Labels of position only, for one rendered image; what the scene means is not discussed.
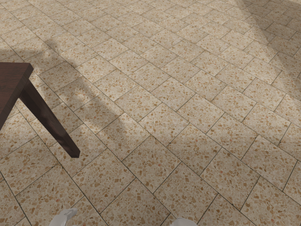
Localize table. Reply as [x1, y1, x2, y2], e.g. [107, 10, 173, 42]
[0, 62, 80, 158]

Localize robot left hand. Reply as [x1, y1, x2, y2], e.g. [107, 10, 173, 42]
[48, 208, 78, 226]

